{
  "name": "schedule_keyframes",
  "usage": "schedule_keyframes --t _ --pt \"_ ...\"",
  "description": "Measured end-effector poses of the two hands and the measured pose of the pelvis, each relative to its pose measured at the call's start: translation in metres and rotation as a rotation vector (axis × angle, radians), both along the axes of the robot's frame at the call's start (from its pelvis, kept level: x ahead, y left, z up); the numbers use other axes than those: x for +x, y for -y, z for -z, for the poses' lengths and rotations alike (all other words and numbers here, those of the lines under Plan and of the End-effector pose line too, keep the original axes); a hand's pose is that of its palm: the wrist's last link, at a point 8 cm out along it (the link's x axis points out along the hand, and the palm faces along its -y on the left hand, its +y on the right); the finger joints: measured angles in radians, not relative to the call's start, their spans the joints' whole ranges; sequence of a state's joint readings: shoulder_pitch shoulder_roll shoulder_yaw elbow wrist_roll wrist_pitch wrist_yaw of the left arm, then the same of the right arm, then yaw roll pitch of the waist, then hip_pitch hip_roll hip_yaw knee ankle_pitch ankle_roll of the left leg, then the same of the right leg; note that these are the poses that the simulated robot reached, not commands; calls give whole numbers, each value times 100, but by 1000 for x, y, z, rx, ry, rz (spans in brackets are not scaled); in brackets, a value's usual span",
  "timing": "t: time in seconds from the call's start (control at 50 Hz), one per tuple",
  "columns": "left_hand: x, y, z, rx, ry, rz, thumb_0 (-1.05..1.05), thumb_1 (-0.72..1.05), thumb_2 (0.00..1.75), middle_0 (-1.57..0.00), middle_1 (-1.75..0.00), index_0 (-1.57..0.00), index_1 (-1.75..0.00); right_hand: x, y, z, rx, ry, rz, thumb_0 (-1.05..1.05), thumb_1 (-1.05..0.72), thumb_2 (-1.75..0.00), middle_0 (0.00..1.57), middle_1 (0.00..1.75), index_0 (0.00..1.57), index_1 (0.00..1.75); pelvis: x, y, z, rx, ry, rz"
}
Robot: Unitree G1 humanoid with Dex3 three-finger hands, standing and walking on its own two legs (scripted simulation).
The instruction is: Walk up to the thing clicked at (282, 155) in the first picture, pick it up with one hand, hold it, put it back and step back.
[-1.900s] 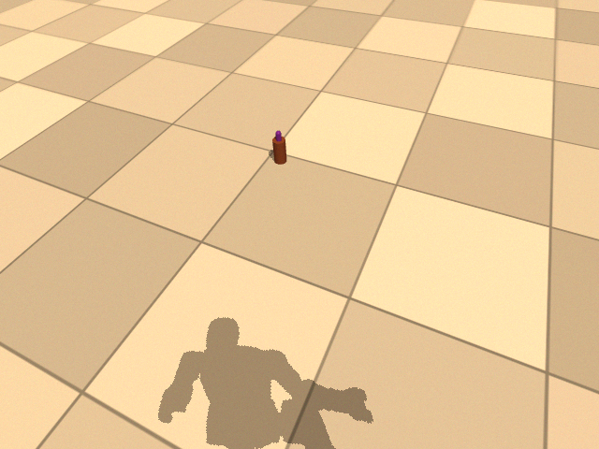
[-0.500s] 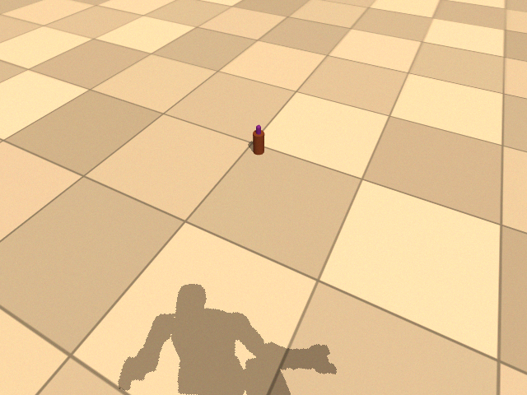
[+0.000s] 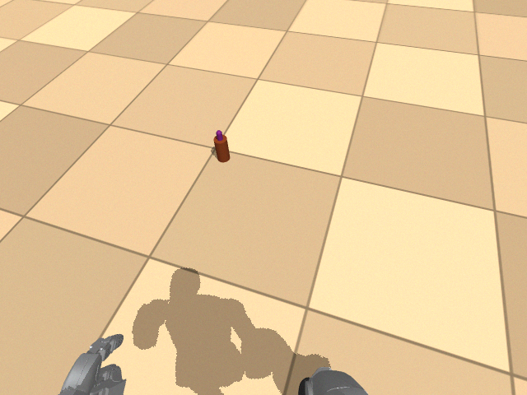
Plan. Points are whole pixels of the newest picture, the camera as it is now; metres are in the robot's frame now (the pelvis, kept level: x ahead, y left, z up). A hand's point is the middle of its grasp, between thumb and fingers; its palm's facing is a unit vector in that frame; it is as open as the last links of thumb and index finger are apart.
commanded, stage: walk up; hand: left
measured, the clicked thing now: (221, 145) +1.30 +0.19 -0.66
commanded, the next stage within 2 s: none
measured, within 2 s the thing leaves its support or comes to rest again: neither
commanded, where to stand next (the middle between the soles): +0.97 -0.02 m, yaw +0 degrees
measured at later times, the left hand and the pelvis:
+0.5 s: hand (101, 315) +0.30 +0.32 -0.14, palm faces -0.06 -0.94 -0.35, open 7.4 cm; pelvis +0.26 +0.04 +0.01, yaw -1 degrees
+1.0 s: hand (146, 198) +0.54 +0.26 -0.10, palm faces -0.02 -0.92 -0.39, open 7.4 cm; pelvis +0.47 -0.01 +0.02, yaw -1 degrees
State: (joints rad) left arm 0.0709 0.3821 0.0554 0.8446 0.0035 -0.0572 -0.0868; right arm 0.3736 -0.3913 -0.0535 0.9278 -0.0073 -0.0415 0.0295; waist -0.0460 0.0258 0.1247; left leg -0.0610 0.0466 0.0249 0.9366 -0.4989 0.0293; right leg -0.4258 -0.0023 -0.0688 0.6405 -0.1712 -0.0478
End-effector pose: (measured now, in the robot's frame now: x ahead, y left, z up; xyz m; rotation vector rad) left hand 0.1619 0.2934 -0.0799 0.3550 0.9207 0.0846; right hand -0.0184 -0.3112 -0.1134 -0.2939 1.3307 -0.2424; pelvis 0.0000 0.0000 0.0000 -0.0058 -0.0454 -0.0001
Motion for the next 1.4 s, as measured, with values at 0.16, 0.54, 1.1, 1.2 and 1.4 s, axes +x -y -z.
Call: schedule_keyframes --t 0.16,0.54,1.1,1.2,1.4 --pt "24 -2 -16 6 -58 -62 0 90 90 -21 -30 -21 -30 142 5 -27 13 170 -92 1 -90 -89 21 30 20 30 77 1 -22 -6 4 12" --pt "156 -70 17 21 -262 -104 1 91 90 -20 -30 -20 -30 359 -36 -56 -59 265 -117 1 -90 -89 21 30 20 30 275 -39 -19 12 -6 32" --pt "382 -27 -5 53 -185 -141 1 90 90 -21 -30 -21 -30 614 4 -32 6 213 -180 1 -90 -89 21 30 20 30 509 2 -16 -10 -7 -1" --pt "410 -44 22 37 -238 -159 1 90 90 -21 -30 -21 -30 659 -5 -35 -50 262 -184 1 -90 -89 21 30 20 30 551 -14 -2 11 5 -1" --pt "506 -34 11 15 -227 -90 1 91 90 -20 -30 -20 -30 674 0 -51 -62 202 -108 1 -90 -89 21 30 20 30 613 -9 -20 18 9 11"
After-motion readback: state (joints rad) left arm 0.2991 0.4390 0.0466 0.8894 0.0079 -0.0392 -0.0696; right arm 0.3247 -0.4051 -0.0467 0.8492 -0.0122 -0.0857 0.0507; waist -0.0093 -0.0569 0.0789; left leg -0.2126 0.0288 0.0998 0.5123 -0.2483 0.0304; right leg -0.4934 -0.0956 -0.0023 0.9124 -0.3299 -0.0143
